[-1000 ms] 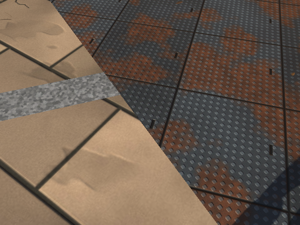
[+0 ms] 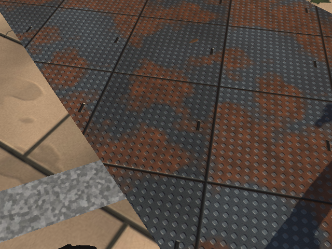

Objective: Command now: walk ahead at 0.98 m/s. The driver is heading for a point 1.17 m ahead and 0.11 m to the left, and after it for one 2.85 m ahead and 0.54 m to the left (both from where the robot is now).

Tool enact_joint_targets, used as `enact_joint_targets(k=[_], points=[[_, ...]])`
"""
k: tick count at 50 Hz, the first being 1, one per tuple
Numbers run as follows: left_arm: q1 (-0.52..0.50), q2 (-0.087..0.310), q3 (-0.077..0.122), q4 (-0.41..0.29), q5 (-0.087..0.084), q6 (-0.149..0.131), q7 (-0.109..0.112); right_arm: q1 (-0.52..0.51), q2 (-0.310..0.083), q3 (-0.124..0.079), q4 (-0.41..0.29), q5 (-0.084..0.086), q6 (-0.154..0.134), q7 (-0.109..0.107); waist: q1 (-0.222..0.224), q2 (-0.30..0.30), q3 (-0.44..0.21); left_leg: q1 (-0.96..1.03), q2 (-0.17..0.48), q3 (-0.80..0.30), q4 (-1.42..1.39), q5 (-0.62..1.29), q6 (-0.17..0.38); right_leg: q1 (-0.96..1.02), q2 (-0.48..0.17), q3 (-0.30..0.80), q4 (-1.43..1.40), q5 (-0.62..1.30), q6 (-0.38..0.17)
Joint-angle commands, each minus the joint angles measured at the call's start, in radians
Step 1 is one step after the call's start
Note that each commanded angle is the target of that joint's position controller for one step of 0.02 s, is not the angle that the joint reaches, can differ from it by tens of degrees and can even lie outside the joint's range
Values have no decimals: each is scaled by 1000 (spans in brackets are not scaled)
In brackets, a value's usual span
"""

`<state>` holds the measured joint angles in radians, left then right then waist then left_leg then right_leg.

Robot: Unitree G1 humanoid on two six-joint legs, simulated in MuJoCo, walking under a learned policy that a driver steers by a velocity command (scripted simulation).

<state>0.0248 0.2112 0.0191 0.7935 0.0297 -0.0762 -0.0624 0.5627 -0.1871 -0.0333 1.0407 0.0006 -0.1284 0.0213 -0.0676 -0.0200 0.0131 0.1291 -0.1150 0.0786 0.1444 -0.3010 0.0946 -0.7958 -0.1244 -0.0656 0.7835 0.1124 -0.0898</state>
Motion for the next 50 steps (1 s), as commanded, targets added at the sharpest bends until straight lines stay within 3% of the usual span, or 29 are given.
enact_joint_targets(k=[1,4,6,7,8,9,10,12,14,16,19,21,23,24,26,28,29,30,31,32,33,34,35,37,39,40,44,47,50], points=[[-126,34,-9,-77,-14,-10,-1,-14,-140,-12,-54,6,-26,-13,34,39,160,-192,249,-64,-164,702,51,220,74,-77,-179,97,-26],[-62,92,9,-71,-10,-10,19,-1,-204,-17,-44,-18,-7,-33,87,118,40,46,291,-40,63,1269,24,324,184,-107,-231,-72,-61],[255,162,42,18,-13,-9,46,-44,-249,-32,-43,-45,24,-53,240,159,-130,47,316,-33,472,1349,26,619,215,-67,-254,-207,-95],[445,205,64,73,2,-5,64,-91,-241,-33,-56,-47,30,-53,328,141,-208,-117,283,-20,762,1143,34,858,144,-5,-259,-287,-121],[536,287,88,87,30,-2,78,-64,-105,-7,-96,-31,22,-33,281,-63,-302,-458,156,-23,1166,422,34,1122,-118,332,-231,-568,-176],[490,277,95,91,28,-2,56,28,-68,0,-119,29,0,-14,180,-259,-398,-776,17,-159,1412,-147,23,1275,-274,895,-453,-726,-287],[386,204,87,90,11,-8,43,-117,-140,-10,-149,19,-3,-26,170,-96,-223,-879,112,-183,1379,-28,54,1148,-210,777,-520,-719,-238],[309,94,62,109,13,-27,36,-238,-119,-5,-177,-2,0,-18,111,82,-39,-826,181,-173,1252,63,52,840,-142,520,-571,-510,-184],[318,53,42,143,4,-41,46,-222,-66,8,-189,-40,31,7,36,43,17,-752,223,-174,1168,61,24,654,-77,395,-622,-474,-144],[350,76,42,166,-19,-58,48,-283,-51,15,-223,-50,50,24,20,17,78,-813,257,-143,1102,79,-8,594,-50,316,-680,-429,-136],[394,100,41,168,-25,-71,37,-481,-80,23,-301,-47,52,33,54,23,144,-860,259,-47,868,261,-30,555,31,164,-742,-182,-118],[422,102,38,171,-37,-82,36,-582,-70,39,-340,-37,39,44,77,20,170,-720,237,6,622,426,-24,498,50,101,-766,22,-89],[499,127,37,196,-47,-87,40,-647,-73,44,-349,-24,37,45,114,25,160,-658,179,66,507,517,1,608,39,74,-814,212,-68],[486,166,42,190,-40,-88,45,-650,-77,45,-362,-17,36,44,106,-42,147,-626,183,38,452,546,11,660,2,81,-811,261,-62],[519,186,40,204,-31,-77,54,-647,-126,32,-357,-29,36,31,95,-40,93,-626,109,84,406,450,37,871,-15,40,-700,649,-46],[503,234,49,208,-3,-51,76,-480,-181,8,-320,-30,36,11,-7,-109,-36,-449,49,56,399,302,62,956,-54,39,-442,882,-36],[467,256,56,204,8,-34,86,-277,-218,-12,-255,-28,39,-6,-102,-124,-137,-261,39,38,400,242,77,926,-60,31,-209,879,-34],[421,247,57,192,14,-26,90,-74,-263,-36,-195,-37,46,-25,-200,-110,-217,-43,106,-19,407,156,99,783,-26,19,86,696,-33],[463,108,30,156,1,-32,74,18,-351,-62,-177,-63,49,-40,-148,110,-315,202,357,-327,428,-91,142,477,95,18,505,-16,-31],[587,62,18,134,-63,-51,56,-30,-355,-71,-177,-65,49,-19,-36,330,-446,370,531,-904,202,-222,257,174,229,157,769,-583,-19],[445,134,28,111,-50,-52,69,-140,-273,-66,-183,-45,46,-5,-30,148,-285,253,458,-797,141,-239,211,75,132,178,745,-463,-47],[339,139,28,87,-41,-54,67,-190,-204,-51,-174,-36,35,0,-19,43,-140,74,427,-627,121,-116,189,69,99,156,677,-382,-43],[301,114,22,79,-26,-50,61,-216,-159,-42,-162,-44,27,3,18,-33,-70,-62,383,-520,99,-29,162,105,67,160,613,-364,-41],[319,63,10,68,8,-18,38,-206,-106,-21,-127,-34,15,-5,91,10,-11,-260,323,-396,43,4,124,193,24,161,526,-358,-21],[257,45,2,40,18,3,20,-185,-103,-17,-102,-11,0,-8,109,37,59,-326,275,-308,-22,20,108,139,-8,132,466,-348,3],[206,45,-3,8,20,6,12,-168,-132,-21,-100,-7,-7,-6,108,62,82,-347,279,-280,-50,78,113,105,-20,107,404,-301,14],[-33,55,-25,-79,6,-8,-1,-103,-136,-17,-92,4,-21,4,58,25,153,-394,187,-109,-105,448,77,180,10,-18,12,-23,27],[-122,64,-33,-107,-12,-14,-3,-39,-191,-23,-68,13,-29,-6,29,49,153,-267,234,-84,-175,655,55,286,62,-60,-184,116,-7],[-76,124,-14,-110,1,-15,21,-24,-237,-24,-56,-5,-12,-20,74,105,50,-39,275,-82,21,1165,38,375,152,-65,-235,-24,-41]])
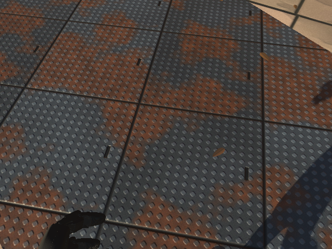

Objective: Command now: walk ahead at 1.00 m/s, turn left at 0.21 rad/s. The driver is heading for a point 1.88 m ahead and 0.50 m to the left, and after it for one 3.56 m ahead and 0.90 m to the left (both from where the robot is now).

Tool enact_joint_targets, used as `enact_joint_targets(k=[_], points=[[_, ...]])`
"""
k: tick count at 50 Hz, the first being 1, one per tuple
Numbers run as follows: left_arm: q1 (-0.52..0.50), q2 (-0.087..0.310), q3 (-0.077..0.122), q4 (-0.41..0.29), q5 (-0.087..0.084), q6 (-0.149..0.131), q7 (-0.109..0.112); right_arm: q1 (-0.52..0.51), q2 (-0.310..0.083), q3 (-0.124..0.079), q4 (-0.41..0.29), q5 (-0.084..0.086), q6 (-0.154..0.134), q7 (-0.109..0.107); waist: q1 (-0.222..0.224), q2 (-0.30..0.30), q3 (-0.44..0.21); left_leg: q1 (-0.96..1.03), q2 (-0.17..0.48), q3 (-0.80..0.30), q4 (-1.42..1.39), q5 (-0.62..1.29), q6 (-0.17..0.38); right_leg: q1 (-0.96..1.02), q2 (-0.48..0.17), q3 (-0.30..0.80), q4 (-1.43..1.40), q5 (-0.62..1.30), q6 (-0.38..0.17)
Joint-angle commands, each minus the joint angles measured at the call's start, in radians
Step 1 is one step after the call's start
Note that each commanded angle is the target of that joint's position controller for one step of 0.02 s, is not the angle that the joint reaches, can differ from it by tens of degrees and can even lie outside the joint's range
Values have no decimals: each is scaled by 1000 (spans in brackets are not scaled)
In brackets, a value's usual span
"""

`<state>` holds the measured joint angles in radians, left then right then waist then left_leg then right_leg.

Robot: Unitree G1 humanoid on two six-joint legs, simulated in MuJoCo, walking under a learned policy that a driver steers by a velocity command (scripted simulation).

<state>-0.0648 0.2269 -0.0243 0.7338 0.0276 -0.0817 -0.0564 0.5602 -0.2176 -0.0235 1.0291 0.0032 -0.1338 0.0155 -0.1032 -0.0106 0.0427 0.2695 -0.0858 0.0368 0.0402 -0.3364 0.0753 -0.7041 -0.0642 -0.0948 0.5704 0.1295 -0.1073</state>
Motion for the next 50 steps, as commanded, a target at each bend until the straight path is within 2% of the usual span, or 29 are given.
enact_joint_targets(k=[1,2,3,4,5,6,8,10,12,16,19,22,24,25,26,27,28,29,30,31,34,37,39,41,44,46,48,49,50], points=[[128,146,46,-26,3,-10,28,-35,-232,-39,-43,-21,6,-24,174,123,-59,-150,261,-57,281,1302,57,400,115,-6,-19,-123,-36],[314,184,67,28,1,-10,46,-66,-256,-45,-47,-30,21,-32,264,135,-154,-184,263,-68,507,1276,60,582,120,21,-21,-209,-45],[507,227,88,83,11,-9,65,-109,-241,-44,-62,-36,28,-34,353,115,-232,-340,227,-62,781,1054,62,808,41,86,-25,-278,-53],[604,320,114,93,47,-11,80,-49,-97,-15,-102,-22,24,-22,301,-97,-366,-617,120,-35,1183,415,64,1052,-241,404,-31,-565,-79],[556,307,120,88,49,-9,59,67,-57,-7,-116,43,20,-16,202,-279,-501,-874,18,-117,1450,-110,56,1185,-415,901,-234,-741,-166],[445,211,111,77,29,-10,48,-78,-148,-25,-128,26,25,-29,198,-96,-323,-959,105,-135,1431,21,77,1035,-333,771,-294,-814,-116],[360,118,93,97,26,-28,43,-201,-116,-23,-148,7,39,-13,157,47,-86,-931,171,-125,1324,115,70,732,-265,480,-359,-535,-60],[387,68,79,140,10,-41,47,-180,-66,-20,-163,-22,76,8,96,-14,-33,-879,211,-121,1292,118,55,590,-224,302,-393,-422,-19],[393,71,80,165,-16,-57,43,-242,-39,-17,-206,-26,105,23,69,-37,14,-941,240,-102,1269,135,40,554,-209,174,-432,-350,10],[403,71,77,179,-7,-75,38,-426,-36,-6,-292,-18,113,44,72,-36,89,-983,215,1,1076,357,39,506,-106,-100,-470,-40,65],[443,114,79,188,-13,-78,52,-534,-54,0,-336,-18,106,61,81,-16,122,-926,172,99,817,456,71,570,-99,-193,-484,202,95],[493,183,86,180,-17,-57,84,-526,-96,-8,-330,-21,98,67,59,-51,58,-798,57,201,693,447,110,740,-125,-232,-340,754,119],[450,250,106,153,-6,-22,106,-335,-152,-30,-285,-17,100,55,-58,-111,-59,-595,-3,196,688,330,142,781,-172,-215,-71,1006,115],[393,272,116,130,1,-4,107,-136,-196,-54,-231,-17,103,43,-153,-124,-147,-402,-18,157,693,257,171,727,-194,-188,170,1009,96],[346,274,122,110,9,12,97,44,-239,-86,-172,-14,102,22,-223,-83,-209,-183,-14,71,619,171,204,594,-172,-166,500,770,75],[308,175,103,78,10,7,71,-33,-282,-109,-167,3,111,0,-139,139,-103,-134,79,-122,551,125,240,319,21,-150,872,-218,92],[395,89,77,-30,3,-14,66,-123,-388,-123,-210,-35,123,5,30,250,-204,102,267,-614,490,253,422,-61,113,10,1150,-651,140],[323,111,61,-79,-2,-47,64,-113,-382,-131,-240,-41,128,-7,-17,133,-287,143,350,-869,250,-60,468,-200,86,169,1133,-598,128],[270,152,63,-73,0,-63,61,-134,-303,-118,-229,-37,121,-17,4,-34,-136,-7,342,-834,167,-135,402,-216,24,190,1014,-532,119],[250,148,64,-72,10,-61,60,-164,-261,-104,-216,-28,113,-19,63,-108,-53,-180,299,-734,158,-65,345,-145,-10,183,903,-496,122],[268,123,51,-70,51,5,55,-220,-206,-77,-235,-7,66,-24,152,-116,17,-513,173,-516,156,147,301,45,-74,171,709,-513,174],[120,94,32,-145,36,21,38,-197,-216,-78,-238,-7,41,-16,115,-48,70,-647,98,-396,103,263,268,104,-89,101,420,-329,188],[39,67,19,-167,20,14,28,-150,-205,-80,-225,2,35,-6,60,-14,58,-616,55,-321,108,400,212,180,-57,68,204,-98,158],[2,63,16,-176,10,8,23,-89,-202,-78,-208,12,28,3,9,26,30,-516,85,-318,96,541,179,230,-19,40,83,49,121],[-31,109,33,-190,6,2,31,-74,-229,-80,-194,-1,26,-7,-5,53,13,-282,140,-294,151,779,142,217,25,26,-51,16,67],[85,166,61,-160,3,-3,44,-76,-279,-86,-186,-18,23,-17,57,98,-74,-141,178,-263,320,1113,101,316,91,3,-63,-117,26],[470,230,99,-49,-11,5,68,-169,-296,-91,-195,-56,40,-29,273,123,-234,-211,168,-193,751,1194,72,642,93,8,-46,-262,-18],[685,293,119,-3,3,14,83,-212,-217,-69,-223,-62,36,-32,359,18,-333,-425,107,-136,1166,852,61,876,-56,191,28,-496,-58],[623,376,142,20,15,14,62,-46,-96,-39,-270,8,19,-4,174,-439,-411,-853,-112,-126,1475,-52,-16,1110,-287,938,-240,-649,-247]])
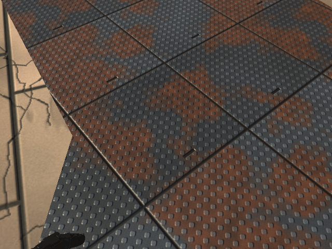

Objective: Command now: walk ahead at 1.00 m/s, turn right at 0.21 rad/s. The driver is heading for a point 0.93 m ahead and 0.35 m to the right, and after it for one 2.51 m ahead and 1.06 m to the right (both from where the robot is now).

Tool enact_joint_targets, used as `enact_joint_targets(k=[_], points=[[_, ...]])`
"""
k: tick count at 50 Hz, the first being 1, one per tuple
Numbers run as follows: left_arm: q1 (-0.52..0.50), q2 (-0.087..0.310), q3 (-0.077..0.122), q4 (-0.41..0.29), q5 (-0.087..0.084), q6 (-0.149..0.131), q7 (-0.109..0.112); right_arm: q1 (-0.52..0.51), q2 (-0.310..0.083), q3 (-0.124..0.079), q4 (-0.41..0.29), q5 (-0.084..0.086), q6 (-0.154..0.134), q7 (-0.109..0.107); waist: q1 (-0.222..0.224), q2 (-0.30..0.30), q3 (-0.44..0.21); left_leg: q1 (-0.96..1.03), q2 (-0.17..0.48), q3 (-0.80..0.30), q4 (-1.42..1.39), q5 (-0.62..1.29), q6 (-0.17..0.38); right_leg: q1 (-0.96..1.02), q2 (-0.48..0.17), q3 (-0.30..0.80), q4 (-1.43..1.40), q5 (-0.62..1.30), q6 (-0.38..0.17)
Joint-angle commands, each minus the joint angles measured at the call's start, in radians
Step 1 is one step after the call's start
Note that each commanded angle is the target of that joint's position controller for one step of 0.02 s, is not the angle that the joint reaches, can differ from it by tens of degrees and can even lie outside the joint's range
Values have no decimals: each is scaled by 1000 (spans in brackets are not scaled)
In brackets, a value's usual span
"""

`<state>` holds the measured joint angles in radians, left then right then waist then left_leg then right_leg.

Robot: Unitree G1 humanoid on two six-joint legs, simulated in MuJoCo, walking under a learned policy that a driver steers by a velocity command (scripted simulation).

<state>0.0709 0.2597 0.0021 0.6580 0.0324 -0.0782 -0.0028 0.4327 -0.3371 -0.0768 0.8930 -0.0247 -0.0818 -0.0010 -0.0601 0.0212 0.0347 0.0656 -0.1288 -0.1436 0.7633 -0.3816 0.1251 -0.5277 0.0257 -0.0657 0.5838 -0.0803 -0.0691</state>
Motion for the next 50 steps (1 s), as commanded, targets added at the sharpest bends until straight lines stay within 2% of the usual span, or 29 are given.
enact_joint_targets(k=[1,3,4,7,11,13,16,18,19,20,21,22,23,24,26,28,31,34,36,38,40,41,42,43,45,46,47,49,50], points=[[353,240,110,63,0,18,-14,6,-36,26,-124,2,-35,0,134,-248,-272,-833,41,27,788,13,-36,886,-352,989,-319,-538,-303],[320,142,90,84,-12,12,-23,-199,-58,33,-178,-24,-46,9,127,28,-108,-812,135,21,635,106,-48,625,-277,714,-322,-352,-252],[344,118,81,112,-11,8,-18,-254,-41,39,-214,-41,-42,14,105,46,-56,-785,159,22,559,100,-62,515,-230,633,-337,-281,-230],[373,135,80,154,-25,-8,-8,-265,-4,65,-264,-61,-8,29,38,-43,13,-762,200,51,388,33,-110,346,-162,541,-398,-217,-231],[329,177,102,119,-29,-14,-11,-467,11,98,-354,-21,-10,53,64,-71,77,-526,189,132,-43,306,-158,86,-75,403,-500,-102,-189],[355,207,115,118,-44,-18,-22,-490,7,97,-356,-7,-8,51,93,-79,43,-398,155,153,-120,451,-158,102,-86,409,-503,43,-161],[402,218,123,128,-47,-9,-16,-485,-34,80,-355,-10,-14,30,106,-76,-3,-378,135,133,-234,398,-144,308,-104,428,-357,235,-115],[403,249,129,132,-41,-4,-14,-308,-84,50,-307,-15,-24,6,17,-44,-138,-152,100,151,-271,264,-117,348,-61,383,-50,458,-74],[368,234,126,118,-42,-11,-19,-129,-131,28,-275,-26,-30,-13,-76,-32,-237,84,196,74,-242,176,-91,206,-20,358,204,351,-53],[370,101,92,79,-56,-22,-13,57,-215,-2,-261,-59,-29,-33,-122,138,-400,338,491,-271,-300,-228,-37,-5,50,263,554,-104,-42],[427,67,69,23,-73,-13,-12,9,-264,-17,-253,-51,-15,-26,-37,360,-484,376,644,-730,-484,-431,45,-205,64,182,767,-406,-39],[341,122,74,49,-45,9,-4,-85,-154,-5,-266,-42,-7,-24,-33,185,-301,244,584,-628,-492,-470,42,-305,-23,160,822,-301,-49],[261,129,75,46,-25,17,-13,-124,-75,13,-261,-32,-9,-19,-36,75,-174,121,532,-434,-483,-282,25,-309,-56,144,777,-239,-43],[202,117,75,44,-14,26,-26,-114,-48,21,-237,-36,-9,-15,-32,3,-101,30,481,-283,-497,-53,2,-282,-81,140,739,-221,-36],[182,81,67,11,2,55,-50,-97,-36,23,-188,-19,-25,-14,20,92,-40,-84,450,-147,-539,72,-4,-270,-124,140,714,-222,-18],[113,62,59,-30,0,78,-63,-84,-5,28,-152,3,-41,-1,43,78,-1,-97,433,-10,-566,250,-28,-318,-142,129,698,-197,-13],[20,67,45,-97,3,82,-82,-128,-24,24,-133,3,-56,0,85,81,32,-158,392,188,-620,420,-54,-299,-143,95,580,-34,-12],[-55,74,32,-108,-7,82,-101,-119,-52,19,-107,1,-57,-3,76,21,68,-190,304,376,-664,588,-92,-143,-84,-33,339,105,-45],[-97,81,27,-124,-2,77,-103,-67,-104,10,-93,2,-58,-5,81,22,87,-134,332,419,-588,1023,-108,-47,-32,-116,218,92,-85],[-4,120,40,-91,-2,70,-90,-38,-168,-7,-100,-1,-32,-18,141,69,-1,-35,357,420,-400,1356,-114,88,43,-148,180,13,-119],[351,198,86,22,-16,64,-68,-93,-211,-19,-146,-3,0,-27,307,55,-212,-144,384,395,99,1497,-92,511,125,-99,173,-77,-172],[418,233,109,49,-8,59,-43,-75,-181,-14,-146,-13,3,-12,303,-16,-204,-361,313,385,427,842,-114,703,74,35,62,-101,-203],[297,362,135,20,3,80,-22,5,-28,22,-207,-26,4,7,135,-268,-203,-772,129,349,866,-153,-169,904,-184,495,30,-91,-326],[359,391,151,-15,-2,94,-16,-109,-101,19,-289,-14,-19,4,213,-150,-367,-913,105,114,943,-96,-167,984,-258,832,-179,-244,-425],[315,323,138,20,-14,79,4,-198,-95,35,-309,-9,-46,-3,130,21,-80,-934,192,69,741,11,-157,702,-250,764,-300,10,-348],[258,288,126,23,-19,67,6,-178,-84,37,-286,-22,-35,-9,67,83,-14,-840,220,76,661,4,-164,541,-192,630,-288,214,-302],[220,243,108,9,-23,52,10,-102,-84,39,-267,-27,-9,-12,17,69,0,-741,240,89,621,-8,-178,414,-204,539,-262,511,-309],[205,178,81,28,-34,25,-1,-81,-63,41,-246,-32,32,-12,-15,94,-16,-602,264,110,452,-30,-194,258,-170,391,-279,715,-274],[107,120,72,-9,-65,-6,0,-146,-86,17,-260,33,-11,-24,0,92,-34,-626,262,88,388,26,-198,235,-153,378,-276,627,-251]])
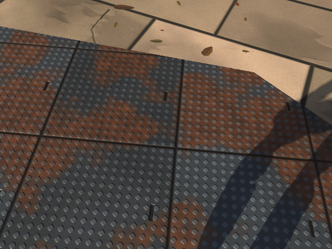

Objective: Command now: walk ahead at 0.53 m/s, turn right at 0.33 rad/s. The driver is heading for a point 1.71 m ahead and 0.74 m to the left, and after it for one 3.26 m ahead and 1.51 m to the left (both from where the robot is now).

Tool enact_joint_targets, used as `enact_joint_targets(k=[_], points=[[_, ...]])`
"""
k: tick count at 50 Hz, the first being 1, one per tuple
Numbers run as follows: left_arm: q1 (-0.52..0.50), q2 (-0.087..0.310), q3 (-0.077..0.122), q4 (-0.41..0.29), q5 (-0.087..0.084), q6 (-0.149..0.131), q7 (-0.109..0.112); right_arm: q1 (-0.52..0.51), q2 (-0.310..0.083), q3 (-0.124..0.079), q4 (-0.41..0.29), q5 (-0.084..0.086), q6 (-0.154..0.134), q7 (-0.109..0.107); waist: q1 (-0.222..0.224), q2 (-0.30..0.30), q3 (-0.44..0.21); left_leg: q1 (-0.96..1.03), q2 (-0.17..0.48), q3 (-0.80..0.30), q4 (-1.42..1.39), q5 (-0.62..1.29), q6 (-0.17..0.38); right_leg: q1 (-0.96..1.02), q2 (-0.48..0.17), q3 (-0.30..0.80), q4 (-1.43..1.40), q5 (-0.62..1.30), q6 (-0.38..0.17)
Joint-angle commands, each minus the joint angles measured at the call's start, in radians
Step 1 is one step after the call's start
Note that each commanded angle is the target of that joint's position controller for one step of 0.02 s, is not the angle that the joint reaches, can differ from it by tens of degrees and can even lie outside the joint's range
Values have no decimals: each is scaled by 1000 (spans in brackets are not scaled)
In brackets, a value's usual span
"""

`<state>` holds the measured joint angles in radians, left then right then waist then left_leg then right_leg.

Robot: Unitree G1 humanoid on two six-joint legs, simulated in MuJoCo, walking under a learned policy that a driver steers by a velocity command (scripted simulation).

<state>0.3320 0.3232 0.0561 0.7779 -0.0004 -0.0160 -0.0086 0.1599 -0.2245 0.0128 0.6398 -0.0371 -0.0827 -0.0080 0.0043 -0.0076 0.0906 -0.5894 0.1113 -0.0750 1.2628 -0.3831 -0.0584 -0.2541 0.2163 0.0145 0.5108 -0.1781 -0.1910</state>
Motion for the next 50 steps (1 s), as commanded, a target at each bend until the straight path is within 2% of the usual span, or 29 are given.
enact_joint_targets(k=[1,2,3,5,6,8,10,11,12,13,14,15,16,18,20,22,24,29,32,35,36,37,38,39,40,42,44,47,50], points=[[-145,66,14,-107,-33,-79,12,76,-147,-54,-23,39,-26,-21,-48,94,-103,24,21,45,-201,110,-13,-51,-317,240,-201,795,-112],[-133,75,17,-88,-34,-78,24,39,-93,-35,-37,38,-43,-14,-32,40,-98,75,8,73,-361,219,-3,-90,-278,161,-187,812,-86],[-81,63,15,-70,-29,-73,37,-15,-68,-27,-34,32,-59,0,21,33,-113,132,-30,109,-503,424,14,-85,-224,100,-182,723,-42],[51,72,11,-13,-13,-63,49,-113,-71,-34,-38,32,-74,31,98,25,-130,182,-121,153,-686,731,49,-4,-213,76,-199,545,23],[63,82,10,1,-6,-60,50,-130,-78,-38,-46,40,-72,45,103,-19,-124,190,-136,142,-734,765,65,30,-230,74,-191,522,45],[26,100,14,0,9,-53,53,-98,-135,-64,-54,52,-62,63,64,-86,-139,232,-174,126,-754,697,96,89,-257,66,-96,594,89],[-59,114,20,-34,13,-39,64,102,-213,-106,-9,48,-53,71,-59,-106,-207,362,-220,147,-733,577,115,125,-263,50,139,810,145],[-147,117,22,-67,17,-34,65,279,-229,-118,33,46,-49,68,-169,-87,-239,501,-166,89,-780,629,147,44,-238,28,407,751,183],[-90,25,4,-99,53,-32,58,332,-259,-113,44,39,-45,61,-124,195,-295,700,15,-143,-747,1026,222,-169,-99,-36,841,-177,224],[135,-13,-17,-117,20,-34,34,213,-295,-106,-29,-14,-42,52,14,293,-469,946,266,-697,-786,999,455,-440,-24,126,1113,-506,277],[102,85,-8,-111,7,-32,17,122,-275,-122,-87,6,-16,39,-38,159,-516,887,248,-739,-870,607,453,-465,-101,203,1138,-375,246],[-49,121,4,-144,1,-22,15,61,-220,-107,-113,21,13,23,-52,22,-364,696,169,-626,-912,318,397,-489,-127,175,1067,-293,222],[-115,101,5,-163,17,-11,22,32,-207,-98,-118,33,35,15,-23,-98,-243,509,108,-569,-978,152,344,-483,-143,147,991,-246,212],[-104,82,5,-179,25,9,28,-2,-222,-103,-130,33,48,8,32,-25,-156,298,14,-501,-1023,125,315,-401,-169,151,816,-212,215],[-87,47,3,-162,26,5,39,-13,-212,-105,-130,41,57,6,43,22,-155,238,-60,-396,-998,271,275,-344,-168,121,630,-187,227],[-130,30,3,-166,28,1,51,26,-238,-118,-115,48,71,-8,24,48,-219,278,-66,-389,-956,440,268,-323,-145,122,516,-160,257],[-160,35,7,-165,16,6,57,25,-257,-129,-118,59,93,-25,16,78,-260,321,-71,-413,-940,343,238,-325,-140,148,446,-108,273],[-268,50,22,-171,1,-8,54,31,-250,-141,-126,61,132,-42,-32,162,-204,349,-105,-492,-955,56,196,-304,-128,180,268,-53,271],[-309,55,28,-171,-6,-34,41,41,-245,-149,-131,58,140,-41,-53,186,-191,393,-104,-546,-923,114,207,-242,-116,189,144,-71,258],[-275,82,45,-149,-13,-51,27,25,-242,-153,-147,63,141,-36,-32,200,-189,403,-118,-610,-880,175,192,-98,-126,189,-47,-42,235],[-244,91,52,-134,-14,-53,26,10,-231,-148,-153,71,141,-32,-9,173,-192,367,-150,-596,-833,117,169,-3,-161,178,-163,54,220],[-252,113,58,-136,-7,-46,28,67,-186,-135,-142,74,142,-28,-38,66,-242,285,-213,-514,-701,-129,131,145,-290,241,-196,126,167],[-271,172,64,-160,20,-29,34,91,-165,-125,-155,75,140,-23,-61,-151,-245,90,-315,-314,-501,-265,88,246,-484,429,-183,260,43],[-252,150,67,-159,50,-25,32,98,-247,-148,-169,73,127,-11,-60,-268,-242,14,-292,-207,-269,-255,40,183,-598,545,-202,295,-59],[-292,96,55,-182,38,-24,38,103,-315,-166,-142,68,126,-5,-54,-189,-197,-16,-231,-172,-168,-168,4,150,-568,466,-201,242,-53],[-327,57,40,-200,12,-6,56,129,-284,-163,-99,63,145,-13,-49,-87,-145,-51,-197,-121,-41,-45,-18,120,-455,297,-181,103,20],[-319,60,30,-202,17,7,66,128,-243,-146,-108,66,152,-9,-32,-86,-101,-91,-161,-42,60,-2,-36,81,-434,201,-201,174,8],[-261,76,34,-189,31,20,70,48,-209,-129,-147,76,143,-10,18,-127,-107,-151,-82,27,-28,48,-68,169,-435,117,-217,218,-19],[-214,105,45,-166,25,25,58,10,-173,-112,-166,58,133,-10,44,-119,-152,-98,-53,32,-152,13,-79,217,-468,104,-200,315,-55]])
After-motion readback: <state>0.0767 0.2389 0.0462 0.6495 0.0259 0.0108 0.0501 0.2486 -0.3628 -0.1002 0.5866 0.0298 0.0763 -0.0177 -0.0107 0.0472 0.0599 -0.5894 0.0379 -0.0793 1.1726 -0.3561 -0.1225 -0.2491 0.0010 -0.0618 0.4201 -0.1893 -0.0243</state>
